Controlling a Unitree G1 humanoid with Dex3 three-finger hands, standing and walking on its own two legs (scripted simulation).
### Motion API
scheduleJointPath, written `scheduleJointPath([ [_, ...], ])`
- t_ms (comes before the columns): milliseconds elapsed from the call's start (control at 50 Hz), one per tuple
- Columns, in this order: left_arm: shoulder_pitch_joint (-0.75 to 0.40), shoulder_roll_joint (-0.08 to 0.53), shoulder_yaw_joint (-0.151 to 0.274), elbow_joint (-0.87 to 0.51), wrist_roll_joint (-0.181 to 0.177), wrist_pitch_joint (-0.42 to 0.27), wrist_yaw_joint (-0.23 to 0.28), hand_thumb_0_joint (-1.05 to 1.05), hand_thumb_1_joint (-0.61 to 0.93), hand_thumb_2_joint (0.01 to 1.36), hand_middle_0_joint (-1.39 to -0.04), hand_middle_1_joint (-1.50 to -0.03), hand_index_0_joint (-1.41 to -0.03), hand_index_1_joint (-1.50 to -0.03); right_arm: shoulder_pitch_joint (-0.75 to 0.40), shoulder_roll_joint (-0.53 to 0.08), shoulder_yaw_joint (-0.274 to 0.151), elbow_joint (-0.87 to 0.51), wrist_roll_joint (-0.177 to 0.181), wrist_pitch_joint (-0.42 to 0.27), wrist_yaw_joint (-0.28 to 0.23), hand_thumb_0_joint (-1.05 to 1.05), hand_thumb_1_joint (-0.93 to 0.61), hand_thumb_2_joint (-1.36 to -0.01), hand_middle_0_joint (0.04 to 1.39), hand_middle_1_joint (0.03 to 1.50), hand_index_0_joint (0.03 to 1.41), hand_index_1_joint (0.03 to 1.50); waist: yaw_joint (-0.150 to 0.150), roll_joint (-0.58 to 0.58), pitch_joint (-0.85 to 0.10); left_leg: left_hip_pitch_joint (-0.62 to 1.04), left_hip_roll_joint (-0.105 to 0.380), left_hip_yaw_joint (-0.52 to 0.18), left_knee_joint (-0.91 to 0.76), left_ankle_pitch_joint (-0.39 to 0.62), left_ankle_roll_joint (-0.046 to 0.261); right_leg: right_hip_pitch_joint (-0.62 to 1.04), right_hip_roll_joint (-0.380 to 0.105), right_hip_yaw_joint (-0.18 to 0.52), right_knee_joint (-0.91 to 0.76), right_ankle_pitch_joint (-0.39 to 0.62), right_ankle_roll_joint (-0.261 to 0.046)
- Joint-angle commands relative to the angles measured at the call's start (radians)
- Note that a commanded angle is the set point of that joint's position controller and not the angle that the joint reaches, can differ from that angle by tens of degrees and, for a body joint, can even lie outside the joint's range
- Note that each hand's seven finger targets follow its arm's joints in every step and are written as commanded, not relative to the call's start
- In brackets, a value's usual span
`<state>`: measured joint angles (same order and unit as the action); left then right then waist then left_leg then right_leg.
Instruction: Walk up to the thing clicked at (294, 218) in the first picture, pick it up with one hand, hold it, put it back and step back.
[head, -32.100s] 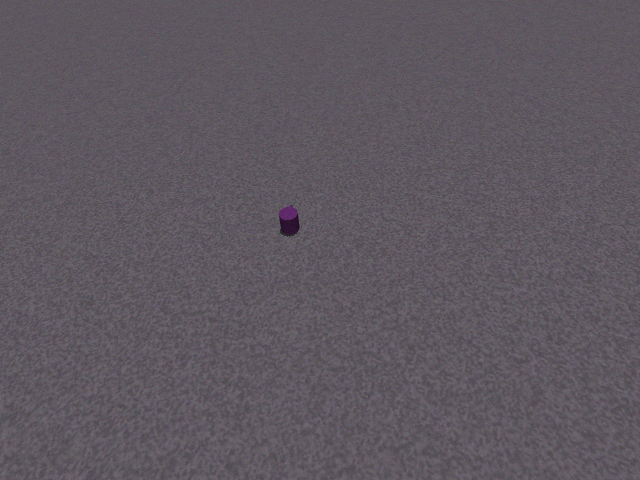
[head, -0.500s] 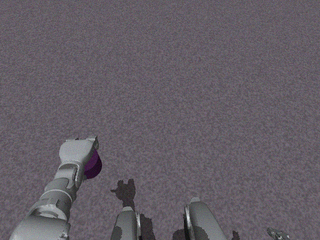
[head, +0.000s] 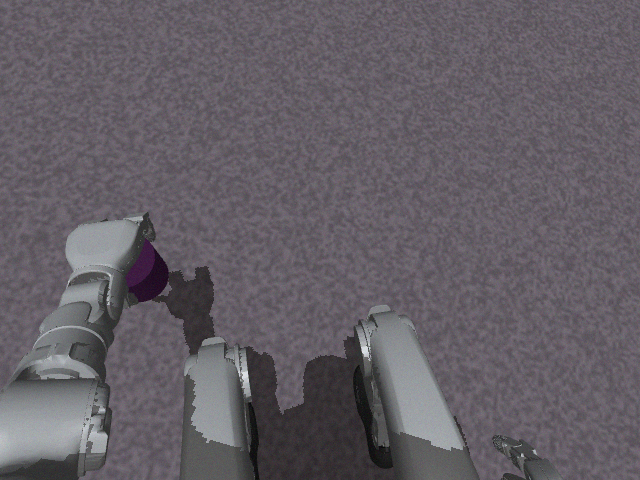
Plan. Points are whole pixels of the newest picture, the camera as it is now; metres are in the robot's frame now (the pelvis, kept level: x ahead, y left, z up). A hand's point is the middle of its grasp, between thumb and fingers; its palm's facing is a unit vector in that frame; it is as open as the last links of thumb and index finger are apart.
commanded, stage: crouch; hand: left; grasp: from above
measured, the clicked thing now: (121, 268) +0.43 +0.25 -0.21
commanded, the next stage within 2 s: lower in 0.82 s
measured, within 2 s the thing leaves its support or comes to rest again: rests again in 1.68 s
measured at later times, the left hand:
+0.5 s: hand (137, 263) +0.45 +0.24 -0.26, palm faces -0.50 -0.03 -0.87, open 10.9 cm
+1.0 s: hand (142, 258) +0.47 +0.24 -0.30, palm faces -0.47 -0.02 -0.88, open 10.8 cm
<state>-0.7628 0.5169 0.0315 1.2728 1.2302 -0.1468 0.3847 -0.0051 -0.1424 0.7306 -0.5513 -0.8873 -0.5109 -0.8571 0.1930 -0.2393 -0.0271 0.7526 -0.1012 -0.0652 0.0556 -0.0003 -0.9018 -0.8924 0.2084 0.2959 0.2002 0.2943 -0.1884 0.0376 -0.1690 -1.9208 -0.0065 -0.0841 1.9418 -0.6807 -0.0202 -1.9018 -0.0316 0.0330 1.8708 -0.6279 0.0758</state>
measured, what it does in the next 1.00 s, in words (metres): lowers itself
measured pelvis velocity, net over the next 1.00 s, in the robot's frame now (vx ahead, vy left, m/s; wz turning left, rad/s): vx -0.02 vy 0.00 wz -0.06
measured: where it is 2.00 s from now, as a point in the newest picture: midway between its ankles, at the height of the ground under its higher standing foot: (312, 451)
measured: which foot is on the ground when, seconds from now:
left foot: down 0.00-1.00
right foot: down 0.00-1.00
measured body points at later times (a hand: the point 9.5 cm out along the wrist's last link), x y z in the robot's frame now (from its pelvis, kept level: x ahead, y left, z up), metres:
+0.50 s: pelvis -0.01 +0.00 -0.08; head +0.24 +0.03 +0.29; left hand +0.47 +0.24 -0.21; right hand +0.02 -0.29 -0.19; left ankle +0.06 +0.12 -0.44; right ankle +0.09 -0.16 -0.44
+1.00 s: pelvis -0.02 +0.00 -0.12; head +0.23 +0.05 +0.25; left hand +0.49 +0.24 -0.25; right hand +0.00 -0.27 -0.23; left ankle +0.06 +0.12 -0.44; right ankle +0.09 -0.16 -0.44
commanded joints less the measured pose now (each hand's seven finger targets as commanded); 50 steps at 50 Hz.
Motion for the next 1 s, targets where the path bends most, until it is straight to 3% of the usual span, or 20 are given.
scheduleJointPath([
  [0, -0.465, 0.290, 0.068, -0.210, 0.007, -0.006, 0.098, 0.000, 0.513, 1.129, -0.855, -1.035, -0.876, -1.015, 0.223, -0.235, -0.082, -0.016, -0.010, -0.021, -0.001, 0.000, -0.902, -0.900, 0.200, 0.299, 0.200, 0.299, -0.027, 0.238, -0.739, 0.574, -0.004, 0.040, -0.187, 0.286, 0.012, 0.253, 0.011, -0.113, -0.126, 0.237, -0.105],
  [20, -0.474, 0.311, 0.078, -0.216, 0.014, -0.005, 0.102, 0.000, 0.510, 1.134, -0.863, -1.025, -0.881, -1.008, 0.226, -0.237, -0.079, -0.017, -0.013, -0.020, 0.003, 0.000, -0.905, -0.901, 0.200, 0.299, 0.200, 0.299, -0.017, 0.263, -0.759, 0.589, -0.004, 0.046, -0.174, 0.307, 0.012, 0.244, 0.014, -0.110, -0.115, 0.246, -0.107],
  [80, -0.484, 0.313, 0.077, -0.164, 0.022, 0.004, 0.103, 0.000, 0.517, 1.174, -0.873, -1.038, -0.885, -1.026, 0.223, -0.241, -0.078, -0.015, -0.021, -0.019, 0.013, 0.000, -0.907, -0.902, 0.200, 0.299, 0.200, 0.299, -0.028, 0.274, -0.740, 0.557, -0.003, 0.048, -0.132, 0.316, 0.011, 0.215, 0.013, -0.115, -0.078, 0.256, -0.106],
  [100, -0.500, 0.338, 0.087, -0.159, 0.025, 0.007, 0.106, 0.000, 0.521, 1.171, -0.876, -1.033, -0.887, -1.022, 0.214, -0.240, -0.075, -0.019, -0.022, -0.018, 0.016, 0.000, -0.906, -0.901, 0.200, 0.299, 0.200, 0.299, -0.022, 0.287, -0.738, 0.531, -0.005, 0.057, -0.116, 0.306, 0.015, 0.213, 0.017, -0.114, -0.068, 0.253, -0.107],
  [160, -0.499, 0.329, 0.082, -0.086, 0.026, 0.017, 0.099, 0.000, 0.516, 1.182, -0.870, -1.051, -0.882, -1.039, 0.218, -0.238, -0.063, -0.021, -0.024, -0.013, 0.026, 0.000, -0.908, -0.901, 0.200, 0.299, 0.200, 0.299, -0.038, 0.235, -0.694, 0.425, -0.010, 0.071, -0.080, 0.260, 0.027, 0.233, 0.020, -0.117, -0.056, 0.243, -0.100],
  [240, -0.453, 0.349, 0.086, -0.036, 0.012, 0.026, 0.076, 0.000, 0.518, 1.145, -0.864, -1.050, -0.882, -1.032, 0.206, -0.241, -0.063, -0.033, -0.020, -0.011, 0.040, 0.000, -0.909, -0.902, 0.200, 0.300, 0.200, 0.300, -0.029, 0.200, -0.679, 0.358, -0.011, 0.078, -0.046, 0.239, 0.037, 0.246, 0.027, -0.120, -0.035, 0.235, -0.097],
  [340, -0.507, 0.366, 0.087, -0.039, -0.001, 0.010, 0.042, 0.000, 0.530, 1.118, -0.866, -1.043, -0.887, -1.021, 0.206, -0.253, -0.057, -0.032, -0.021, -0.007, 0.051, 0.000, -0.909, -0.902, 0.200, 0.300, 0.200, 0.300, -0.054, 0.231, -0.628, 0.323, -0.008, 0.064, -0.014, 0.230, 0.030, 0.169, 0.025, -0.131, 0.018, 0.215, -0.101],
  [360, -0.508, 0.369, 0.081, -0.033, 0.002, 0.006, 0.038, 0.000, 0.525, 1.110, -0.867, -1.022, -0.885, -1.004, 0.200, -0.255, -0.056, -0.027, -0.020, -0.004, 0.051, 0.000, -0.908, -0.902, 0.200, 0.300, 0.200, 0.300, -0.045, 0.221, -0.640, 0.318, -0.009, 0.067, 0.000, 0.229, 0.033, 0.165, 0.031, -0.131, 0.025, 0.217, -0.101],
  [380, -0.530, 0.388, 0.090, -0.041, 0.005, -0.003, 0.035, 0.000, 0.528, 1.113, -0.867, -1.035, -0.887, -1.015, 0.208, -0.261, -0.057, -0.030, -0.022, -0.004, 0.054, 0.000, -0.910, -0.903, 0.200, 0.300, 0.200, 0.300, -0.064, 0.221, -0.642, 0.305, -0.009, 0.066, 0.012, 0.224, 0.034, 0.164, 0.029, -0.132, 0.035, 0.215, -0.100],
  [400, -0.525, 0.375, 0.085, -0.046, 0.008, -0.011, 0.031, 0.000, 0.545, 1.102, -0.873, -1.043, -0.897, -1.018, 0.217, -0.258, -0.053, -0.028, -0.024, -0.004, 0.057, 0.000, -0.911, -0.903, 0.200, 0.300, 0.200, 0.300, -0.061, 0.226, -0.647, 0.304, -0.011, 0.069, 0.022, 0.238, 0.033, 0.175, 0.030, -0.130, 0.037, 0.232, -0.097],
  [440, -0.531, 0.398, 0.092, -0.039, 0.014, -0.023, 0.033, 0.000, 0.557, 1.087, -0.893, -1.013, -0.914, -0.992, 0.216, -0.262, -0.049, -0.023, -0.025, 0.000, 0.060, 0.000, -0.912, -0.903, 0.200, 0.300, 0.200, 0.300, -0.050, 0.229, -0.663, 0.297, -0.012, 0.071, 0.037, 0.241, 0.033, 0.170, 0.033, -0.131, 0.056, 0.233, -0.099],
  [500, -0.563, 0.428, 0.113, -0.052, 0.021, -0.042, 0.046, 0.000, 0.559, 1.097, -0.888, -1.025, -0.910, -1.002, 0.226, -0.270, -0.050, -0.019, -0.029, 0.001, 0.064, 0.000, -0.912, -0.903, 0.200, 0.300, 0.200, 0.300, -0.063, 0.258, -0.668, 0.305, -0.012, 0.064, 0.048, 0.233, 0.027, 0.124, 0.030, -0.138, 0.083, 0.217, -0.102],
  [540, -0.589, 0.417, 0.101, -0.059, 0.029, -0.054, 0.055, 0.000, 0.548, 1.094, -0.891, -1.010, -0.908, -0.992, 0.222, -0.266, -0.046, -0.011, -0.034, 0.002, 0.064, 0.000, -0.914, -0.904, 0.200, 0.300, 0.200, 0.300, -0.072, 0.269, -0.662, 0.284, -0.013, 0.069, 0.067, 0.212, 0.028, 0.105, 0.034, -0.139, 0.093, 0.207, -0.102],
  [600, -0.590, 0.457, 0.122, -0.039, 0.052, -0.057, 0.076, 0.000, 0.557, 1.086, -0.897, -1.004, -0.916, -0.985, 0.225, -0.268, -0.040, -0.009, -0.038, 0.004, 0.066, 0.000, -0.914, -0.903, 0.200, 0.300, 0.200, 0.300, -0.062, 0.269, -0.668, 0.278, -0.016, 0.076, 0.082, 0.197, 0.031, 0.092, 0.035, -0.138, 0.102, 0.194, -0.102],
  [660, -0.629, 0.446, 0.113, -0.024, 0.059, -0.057, 0.094, 0.000, 0.537, 1.086, -0.875, -1.014, -0.894, -0.993, 0.216, -0.270, -0.035, -0.004, -0.043, 0.001, 0.067, 0.000, -0.913, -0.902, 0.200, 0.300, 0.200, 0.300, -0.075, 0.316, -0.650, 0.273, -0.016, 0.075, 0.083, 0.167, 0.026, 0.034, 0.037, -0.147, 0.127, 0.167, -0.108],
  [720, -0.635, 0.473, 0.124, 0.015, 0.070, -0.045, 0.106, 0.000, 0.516, 1.105, -0.875, -0.987, -0.883, -0.979, 0.216, -0.279, -0.031, 0.000, -0.043, 0.001, 0.065, 0.000, -0.911, -0.902, 0.200, 0.300, 0.200, 0.300, -0.080, 0.283, -0.649, 0.253, -0.017, 0.071, 0.102, 0.158, 0.033, 0.021, 0.034, -0.150, 0.134, 0.167, -0.105],
  [880, -0.647, 0.460, 0.097, 0.099, 0.061, -0.023, 0.093, 0.000, 0.539, 1.089, -0.885, -0.996, -0.896, -0.984, 0.215, -0.284, -0.004, 0.003, -0.047, -0.009, 0.071, 0.000, -0.912, -0.902, 0.200, 0.300, 0.200, 0.300, -0.095, 0.279, -0.603, 0.192, -0.020, 0.067, 0.128, 0.152, 0.037, 0.004, 0.040, -0.161, 0.163, 0.165, -0.106],
  [980, -0.636, 0.440, 0.074, 0.150, 0.062, -0.026, 0.074, 0.000, 0.551, 1.077, -0.930, -0.948, -0.931, -0.947, 0.222, -0.295, 0.013, 0.000, -0.051, -0.013, 0.078, 0.000, -0.912, -0.901, 0.200, 0.300, 0.200, 0.300, -0.122, 0.256, -0.552, 0.169, -0.019, 0.052, 0.153, 0.162, 0.037, -0.018, 0.041, -0.173, 0.182, 0.175, -0.104],
])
